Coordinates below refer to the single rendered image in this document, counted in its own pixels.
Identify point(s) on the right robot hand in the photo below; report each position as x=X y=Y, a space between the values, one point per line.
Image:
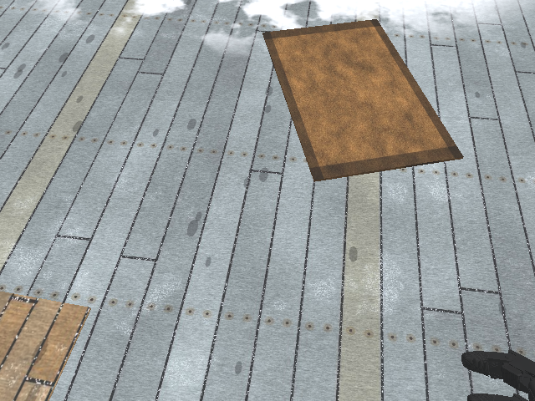
x=515 y=370

